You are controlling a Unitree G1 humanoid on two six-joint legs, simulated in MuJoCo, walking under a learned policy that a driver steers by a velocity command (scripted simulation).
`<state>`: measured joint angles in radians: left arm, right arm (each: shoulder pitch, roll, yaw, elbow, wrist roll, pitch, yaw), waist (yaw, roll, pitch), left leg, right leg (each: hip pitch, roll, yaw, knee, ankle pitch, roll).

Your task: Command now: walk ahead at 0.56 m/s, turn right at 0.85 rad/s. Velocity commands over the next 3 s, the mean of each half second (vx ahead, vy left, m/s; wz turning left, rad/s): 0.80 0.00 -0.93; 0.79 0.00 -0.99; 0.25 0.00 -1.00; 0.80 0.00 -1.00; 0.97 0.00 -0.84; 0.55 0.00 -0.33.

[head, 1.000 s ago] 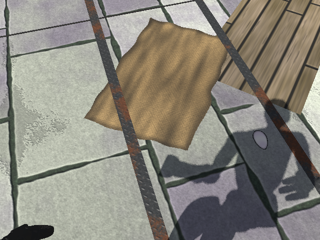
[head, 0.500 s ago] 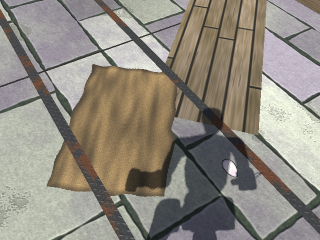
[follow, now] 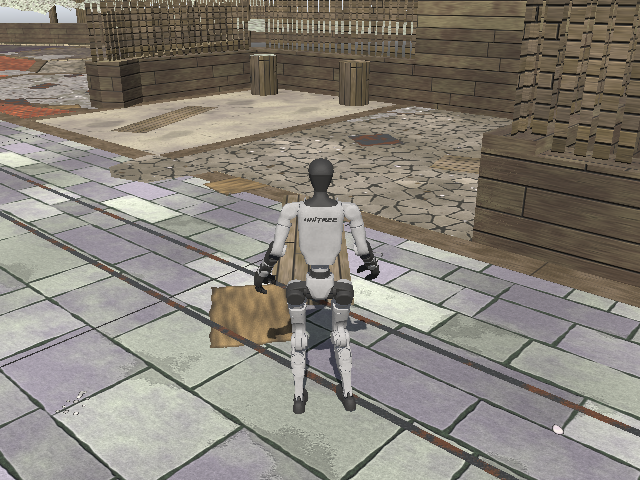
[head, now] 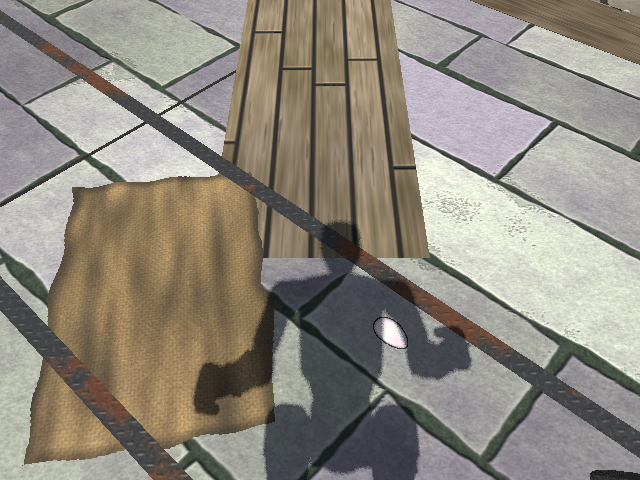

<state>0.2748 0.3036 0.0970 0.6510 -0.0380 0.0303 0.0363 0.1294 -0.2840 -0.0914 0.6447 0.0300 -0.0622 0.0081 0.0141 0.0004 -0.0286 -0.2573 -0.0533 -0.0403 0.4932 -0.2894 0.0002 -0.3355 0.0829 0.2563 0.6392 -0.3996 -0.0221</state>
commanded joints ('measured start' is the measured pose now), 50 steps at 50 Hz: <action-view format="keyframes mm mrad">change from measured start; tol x32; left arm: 1 -134 30 -10 -187 -21 -52 -15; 18 -456 28 -49 -179 79 -12 -161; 24 171 202 37 19 67 -33 -79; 50 42 187 0 -19 -19 -15 -14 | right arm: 1 182 -224 -62 -14 -58 -31 2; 50 66 -74 35 -102 -56 -11 -48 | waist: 1 -73 241 22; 18 -128 94 241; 26 159 -31 -250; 36 -6 -6 190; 44 -140 -63 -106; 47 -92 407 -533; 50 -53 75 -148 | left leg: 1 387 512 -689 -308 -537 165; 17 373 332 217 -423 118 66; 22 376 371 340 111 1413 63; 23 211 374 324 389 1320 63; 25 -510 73 211 1066 -180 -33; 40 -241 74 86 144 392 -25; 45 617 219 -151 63 588 48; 46 821 463 -329 210 1191 110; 50 374 426 -258 -66 647 205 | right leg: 1 -685 -77 -8 401 -105 -17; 9 -579 -118 -168 665 294 18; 18 -577 -146 -392 261 203 -97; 23 287 76 -433 76 35 -237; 25 788 -305 422 -226 -347 -392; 34 17 -95 117 -484 213 -318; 43 202 -51 128 -87 1155 -89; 44 151 -23 129 120 1087 -58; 46 -195 113 24 740 -372 28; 50 -347 -107 -138 887 -77 110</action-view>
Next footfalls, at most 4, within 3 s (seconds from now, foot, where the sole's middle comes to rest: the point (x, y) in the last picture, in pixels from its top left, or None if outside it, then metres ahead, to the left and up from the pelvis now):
0.46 right None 0.34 -0.22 -0.77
0.90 left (515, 357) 0.80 -0.40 -0.77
1.30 right None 0.66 -0.66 -0.77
1.68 left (635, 322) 0.90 -0.71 -0.77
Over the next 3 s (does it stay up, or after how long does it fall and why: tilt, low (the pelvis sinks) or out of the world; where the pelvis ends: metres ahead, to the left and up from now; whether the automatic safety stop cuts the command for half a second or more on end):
stays up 0.18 -1.43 -0.02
